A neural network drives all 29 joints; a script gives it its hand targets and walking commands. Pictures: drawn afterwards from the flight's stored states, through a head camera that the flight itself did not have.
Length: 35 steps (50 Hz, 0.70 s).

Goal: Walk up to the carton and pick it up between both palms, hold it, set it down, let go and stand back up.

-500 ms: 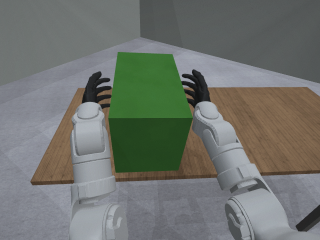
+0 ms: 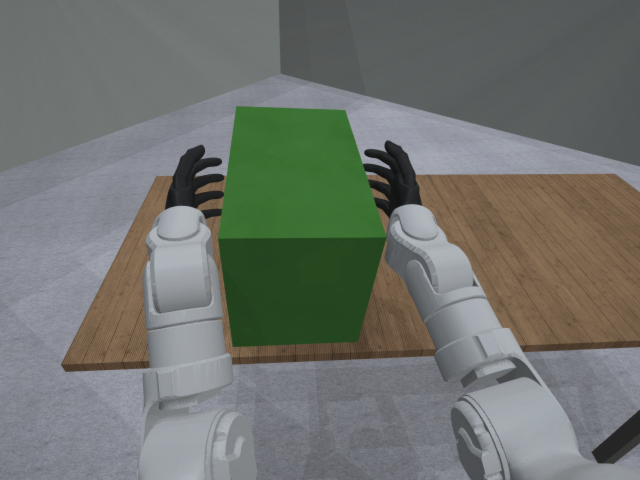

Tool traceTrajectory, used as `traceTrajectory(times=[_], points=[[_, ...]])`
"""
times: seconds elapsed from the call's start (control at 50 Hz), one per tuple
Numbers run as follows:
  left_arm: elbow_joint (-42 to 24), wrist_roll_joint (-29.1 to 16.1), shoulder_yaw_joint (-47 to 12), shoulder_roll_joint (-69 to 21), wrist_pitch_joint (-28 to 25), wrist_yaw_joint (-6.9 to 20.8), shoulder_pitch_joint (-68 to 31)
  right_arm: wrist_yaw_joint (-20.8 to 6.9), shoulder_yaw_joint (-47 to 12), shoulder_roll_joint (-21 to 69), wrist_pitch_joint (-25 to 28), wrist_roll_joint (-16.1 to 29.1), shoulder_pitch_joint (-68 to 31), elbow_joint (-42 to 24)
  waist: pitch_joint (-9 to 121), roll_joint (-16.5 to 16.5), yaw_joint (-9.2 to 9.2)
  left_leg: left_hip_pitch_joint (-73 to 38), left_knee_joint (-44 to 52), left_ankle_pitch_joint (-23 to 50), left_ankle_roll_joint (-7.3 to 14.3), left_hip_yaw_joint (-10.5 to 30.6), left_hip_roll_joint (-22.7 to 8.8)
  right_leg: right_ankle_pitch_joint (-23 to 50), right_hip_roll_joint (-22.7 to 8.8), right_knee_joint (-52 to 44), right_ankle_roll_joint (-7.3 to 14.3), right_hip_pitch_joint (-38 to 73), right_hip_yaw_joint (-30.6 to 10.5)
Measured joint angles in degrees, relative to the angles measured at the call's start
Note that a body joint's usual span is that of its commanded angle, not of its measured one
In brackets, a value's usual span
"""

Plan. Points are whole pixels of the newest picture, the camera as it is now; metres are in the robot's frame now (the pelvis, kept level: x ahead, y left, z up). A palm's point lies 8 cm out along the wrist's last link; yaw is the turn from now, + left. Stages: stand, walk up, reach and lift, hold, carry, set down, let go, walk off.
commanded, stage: hold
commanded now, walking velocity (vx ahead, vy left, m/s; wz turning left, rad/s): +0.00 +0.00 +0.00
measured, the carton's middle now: (293, 218) +0.42 +0.02 +0.16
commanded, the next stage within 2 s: none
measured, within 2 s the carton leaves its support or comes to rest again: neither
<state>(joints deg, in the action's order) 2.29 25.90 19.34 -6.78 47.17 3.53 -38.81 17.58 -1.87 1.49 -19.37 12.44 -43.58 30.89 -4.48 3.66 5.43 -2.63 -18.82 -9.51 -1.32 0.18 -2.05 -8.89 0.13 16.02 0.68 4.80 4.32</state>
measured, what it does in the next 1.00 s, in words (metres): stands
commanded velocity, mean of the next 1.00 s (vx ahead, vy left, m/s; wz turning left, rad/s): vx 0.00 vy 0.00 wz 0.00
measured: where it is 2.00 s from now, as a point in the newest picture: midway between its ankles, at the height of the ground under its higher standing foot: outside the picture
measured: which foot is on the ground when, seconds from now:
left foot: down 0.00-1.00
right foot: down 0.00-1.00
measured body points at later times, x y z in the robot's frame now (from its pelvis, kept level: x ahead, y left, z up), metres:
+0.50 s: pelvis +0.00 +0.00 +0.00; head -0.05 +0.03 +0.44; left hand +0.37 +0.14 +0.22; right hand +0.38 -0.12 +0.22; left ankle +0.03 +0.13 -0.75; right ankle +0.02 -0.11 -0.75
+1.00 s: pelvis +0.00 +0.00 +0.00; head -0.06 +0.03 +0.44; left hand +0.37 +0.14 +0.22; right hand +0.38 -0.11 +0.22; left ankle +0.03 +0.13 -0.75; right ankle +0.02 -0.11 -0.75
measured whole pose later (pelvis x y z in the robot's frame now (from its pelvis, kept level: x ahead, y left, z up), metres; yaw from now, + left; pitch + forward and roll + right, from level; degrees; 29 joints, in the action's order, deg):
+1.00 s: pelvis +0.00 +0.00 +0.00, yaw +0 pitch -12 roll -1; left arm 3.6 25.6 19.5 -6.1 47.5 3.6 -39.9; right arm 17.6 -1.1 1.8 -19.5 12.2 -44.6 32.1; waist -4.2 3.7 5.6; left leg -2.2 -18.9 -9.3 -1.3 0.2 -2.0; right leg -8.8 0.1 16.4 0.8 4.3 4.3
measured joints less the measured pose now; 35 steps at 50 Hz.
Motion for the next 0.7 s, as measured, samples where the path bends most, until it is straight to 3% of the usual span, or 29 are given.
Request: traceTrajectory(times=[0.5,0.7], points=[[-2.14,-0.45,-0.65,-0.25,0.57,-0.24,1.82,0.36,-1.28,-0.47,-0.73,1.14,0.92,-1.72,-0.11,-0.18,0.57,-0.50,-0.31,-0.56,-0.06,0.16,-0.11,-0.29,0.17,-0.30,0.06,0.87,0.16],[0.07,-0.42,0.13,0.22,0.80,0.05,-0.06,0.15,0.39,0.35,-0.72,-0.02,-0.04,-0.05,0.16,-0.02,0.14,-0.04,-0.02,0.04,-0.14,0.28,-0.02,-0.19,0.09,0.17,0.19,0.11,0.29]])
